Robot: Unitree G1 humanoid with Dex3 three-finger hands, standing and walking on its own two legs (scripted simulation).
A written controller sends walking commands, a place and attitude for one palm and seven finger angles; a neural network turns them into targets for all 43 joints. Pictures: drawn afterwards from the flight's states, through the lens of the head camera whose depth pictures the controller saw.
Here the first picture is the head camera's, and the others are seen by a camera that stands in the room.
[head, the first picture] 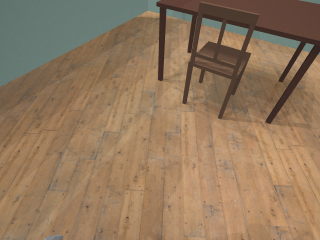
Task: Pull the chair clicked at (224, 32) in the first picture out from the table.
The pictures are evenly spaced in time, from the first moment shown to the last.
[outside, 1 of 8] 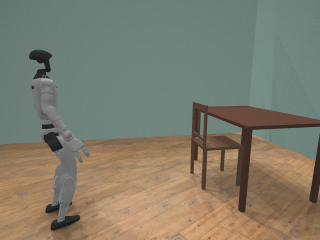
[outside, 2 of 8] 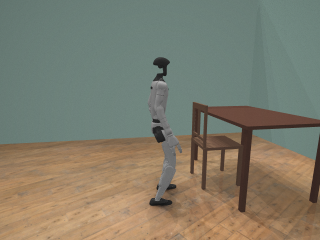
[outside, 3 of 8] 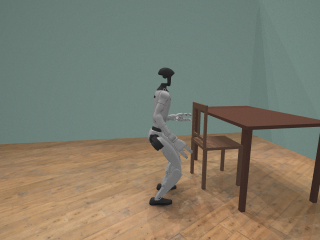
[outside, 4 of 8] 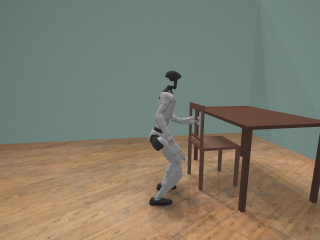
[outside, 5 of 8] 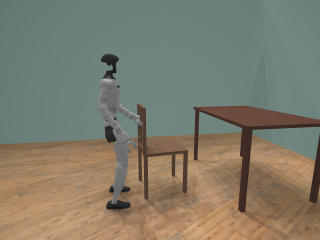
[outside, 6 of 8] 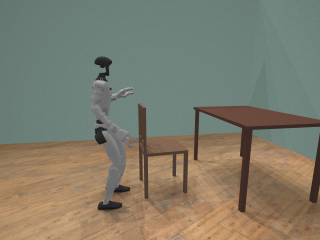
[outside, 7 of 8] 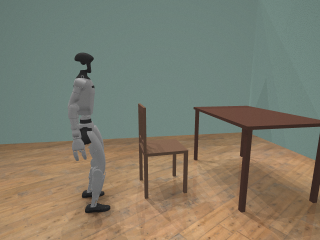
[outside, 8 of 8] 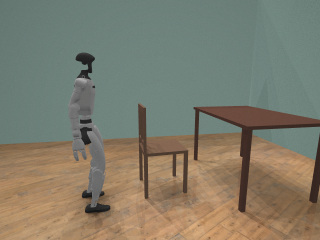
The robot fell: no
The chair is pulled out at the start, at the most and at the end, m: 0.00 0.61 0.61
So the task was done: yes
